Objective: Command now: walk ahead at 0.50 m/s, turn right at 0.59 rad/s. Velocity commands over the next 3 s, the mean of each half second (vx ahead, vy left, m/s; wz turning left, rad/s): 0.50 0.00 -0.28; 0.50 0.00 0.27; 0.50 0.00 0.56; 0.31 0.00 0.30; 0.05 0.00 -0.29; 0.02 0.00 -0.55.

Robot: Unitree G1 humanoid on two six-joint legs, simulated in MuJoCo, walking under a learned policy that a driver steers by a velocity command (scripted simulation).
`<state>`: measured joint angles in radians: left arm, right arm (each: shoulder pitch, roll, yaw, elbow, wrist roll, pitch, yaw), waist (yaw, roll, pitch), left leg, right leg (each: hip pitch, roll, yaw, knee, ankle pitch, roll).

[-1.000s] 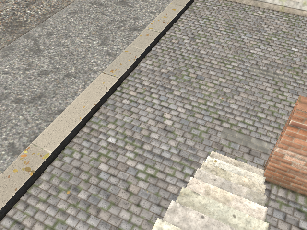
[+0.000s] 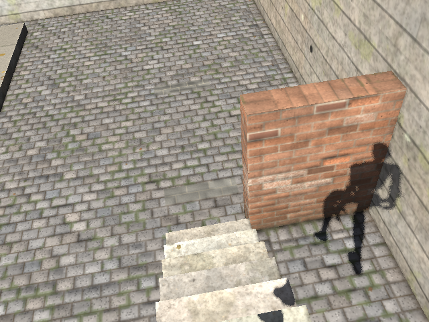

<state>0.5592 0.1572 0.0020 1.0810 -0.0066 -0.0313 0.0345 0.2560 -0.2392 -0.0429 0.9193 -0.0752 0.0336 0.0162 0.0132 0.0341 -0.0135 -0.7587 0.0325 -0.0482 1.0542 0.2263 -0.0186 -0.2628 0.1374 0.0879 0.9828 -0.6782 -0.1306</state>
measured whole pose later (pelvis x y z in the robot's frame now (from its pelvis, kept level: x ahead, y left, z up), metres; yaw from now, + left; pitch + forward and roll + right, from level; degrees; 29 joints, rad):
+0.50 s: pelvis +0.21 -0.01 -0.18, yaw -8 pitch -4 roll -1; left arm 0.18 0.20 0.03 0.91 0.01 0.04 0.00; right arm 0.66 -0.12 0.03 1.16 -0.03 -0.07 0.02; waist -0.08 -0.04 -0.03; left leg -0.21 0.01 0.05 0.90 -0.62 0.03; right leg -0.88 0.04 0.15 1.23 0.17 -0.04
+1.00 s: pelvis +0.42 -0.14 -0.35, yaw +1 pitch -2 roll +2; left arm 0.48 0.19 -0.01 1.03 0.01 -0.09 -0.02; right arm 0.28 -0.24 -0.06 0.97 -0.04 0.07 -0.03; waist 0.00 0.02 -0.02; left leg -0.96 -0.05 -0.02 1.64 0.02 0.04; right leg -0.33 -0.08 -0.16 0.77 -0.42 -0.04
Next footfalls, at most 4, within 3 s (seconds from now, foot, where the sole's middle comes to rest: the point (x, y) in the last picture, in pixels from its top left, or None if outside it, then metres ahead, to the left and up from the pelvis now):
0.18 left None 0.19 0.10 -0.91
0.74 right None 0.47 -0.23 -1.10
1.46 left None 0.68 0.08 -1.30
2.02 right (242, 309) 0.93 0.02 -1.49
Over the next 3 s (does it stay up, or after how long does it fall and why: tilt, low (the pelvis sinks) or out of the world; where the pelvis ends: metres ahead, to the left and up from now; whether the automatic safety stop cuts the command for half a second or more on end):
stays up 0.73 0.09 -0.61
